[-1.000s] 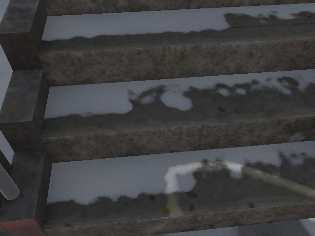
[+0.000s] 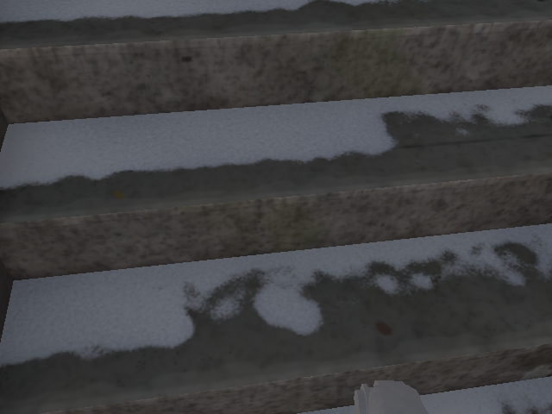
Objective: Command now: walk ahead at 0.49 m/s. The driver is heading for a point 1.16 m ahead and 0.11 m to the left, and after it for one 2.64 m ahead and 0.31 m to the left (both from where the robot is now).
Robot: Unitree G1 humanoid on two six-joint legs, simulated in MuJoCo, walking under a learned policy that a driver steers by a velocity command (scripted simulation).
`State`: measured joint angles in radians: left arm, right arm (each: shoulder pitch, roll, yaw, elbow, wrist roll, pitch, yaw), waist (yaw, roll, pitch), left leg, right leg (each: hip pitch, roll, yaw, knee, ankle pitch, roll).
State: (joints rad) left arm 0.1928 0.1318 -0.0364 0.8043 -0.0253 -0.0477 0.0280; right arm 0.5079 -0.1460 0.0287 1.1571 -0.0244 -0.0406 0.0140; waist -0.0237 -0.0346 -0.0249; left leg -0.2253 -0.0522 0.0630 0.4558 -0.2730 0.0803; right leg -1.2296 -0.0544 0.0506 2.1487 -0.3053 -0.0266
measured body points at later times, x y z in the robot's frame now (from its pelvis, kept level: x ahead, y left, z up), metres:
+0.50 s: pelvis +0.26 -0.07 +0.17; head +0.25 -0.08 +0.62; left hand +0.20 +0.17 +0.02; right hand +0.47 -0.26 +0.08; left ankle +0.31 +0.10 -0.26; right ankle +0.27 -0.14 -0.56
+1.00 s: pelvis +0.45 -0.03 +0.30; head +0.45 -0.04 +0.75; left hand +0.53 +0.22 +0.17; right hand +0.49 -0.26 +0.15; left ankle +0.51 +0.05 -0.39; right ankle +0.42 -0.20 -0.26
